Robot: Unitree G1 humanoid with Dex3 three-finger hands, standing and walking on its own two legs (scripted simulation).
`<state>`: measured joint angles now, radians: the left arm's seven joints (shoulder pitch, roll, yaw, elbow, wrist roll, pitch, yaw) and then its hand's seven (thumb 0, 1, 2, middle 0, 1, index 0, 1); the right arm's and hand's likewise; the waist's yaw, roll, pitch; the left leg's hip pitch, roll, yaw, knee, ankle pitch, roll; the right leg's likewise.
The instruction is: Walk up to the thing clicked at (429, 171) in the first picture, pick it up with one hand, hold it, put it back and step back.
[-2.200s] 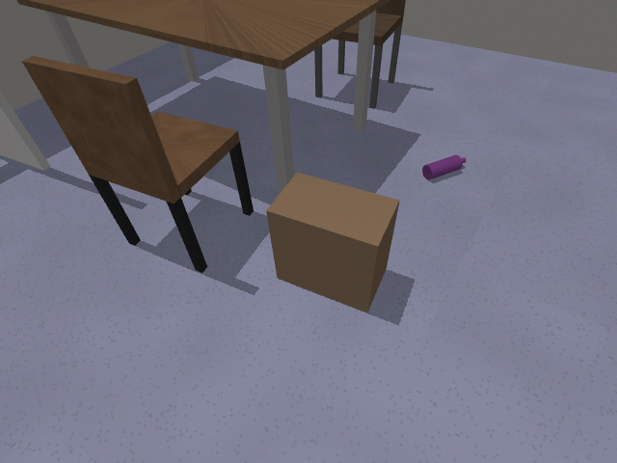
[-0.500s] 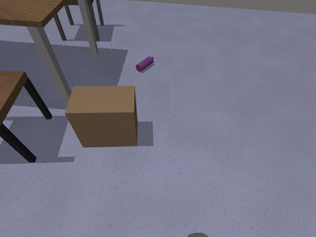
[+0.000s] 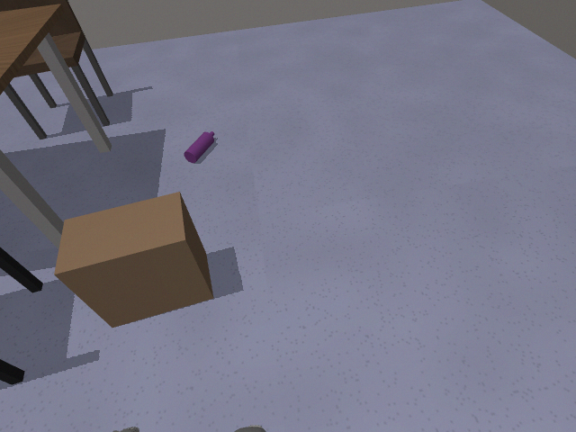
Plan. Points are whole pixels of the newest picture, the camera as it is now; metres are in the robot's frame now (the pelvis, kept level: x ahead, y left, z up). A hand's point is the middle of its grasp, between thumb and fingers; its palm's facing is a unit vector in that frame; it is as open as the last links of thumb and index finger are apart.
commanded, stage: walk up
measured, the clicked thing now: (201, 144) +1.72 +0.60 -0.73
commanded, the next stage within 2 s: stand in 1.22 s
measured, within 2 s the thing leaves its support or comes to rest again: neither
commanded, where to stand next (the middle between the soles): +0.05 +0.01 m, yaw -10 degrees
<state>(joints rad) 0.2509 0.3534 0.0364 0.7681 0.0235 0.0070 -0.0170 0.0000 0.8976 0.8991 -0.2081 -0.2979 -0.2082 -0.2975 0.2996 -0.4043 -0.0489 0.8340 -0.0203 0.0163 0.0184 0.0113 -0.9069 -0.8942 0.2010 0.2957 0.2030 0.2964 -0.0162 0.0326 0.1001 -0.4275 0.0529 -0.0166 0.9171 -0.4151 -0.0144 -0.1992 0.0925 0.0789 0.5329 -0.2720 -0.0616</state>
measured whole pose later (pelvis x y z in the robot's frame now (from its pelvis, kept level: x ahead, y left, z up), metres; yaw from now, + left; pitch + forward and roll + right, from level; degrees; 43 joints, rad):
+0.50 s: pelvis +0.01 +0.00 -0.02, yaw -8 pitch -3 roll -1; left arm 0.27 0.41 0.04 0.88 0.01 -0.01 0.00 0.00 0.90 0.90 -0.21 -0.30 -0.20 -0.30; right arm 0.19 -0.40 -0.04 0.78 -0.02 0.02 0.02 0.01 -0.90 -0.89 0.20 0.30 0.21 0.30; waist -0.01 0.02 0.13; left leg -0.33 0.10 0.08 0.72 -0.33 0.00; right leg -0.26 0.01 0.02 0.64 -0.33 0.00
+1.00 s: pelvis +0.00 +0.01 +0.00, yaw -12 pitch -3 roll +0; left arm 0.12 0.37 0.00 1.01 0.00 -0.02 0.00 0.00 0.90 0.90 -0.21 -0.30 -0.21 -0.30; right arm 0.16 -0.35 -0.01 1.04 0.00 0.01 0.03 0.01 -0.91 -0.89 0.20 0.30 0.20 0.30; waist -0.02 -0.01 0.07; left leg -0.20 0.05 0.03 0.55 -0.30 -0.03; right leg -0.24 0.00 0.09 0.55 -0.27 0.03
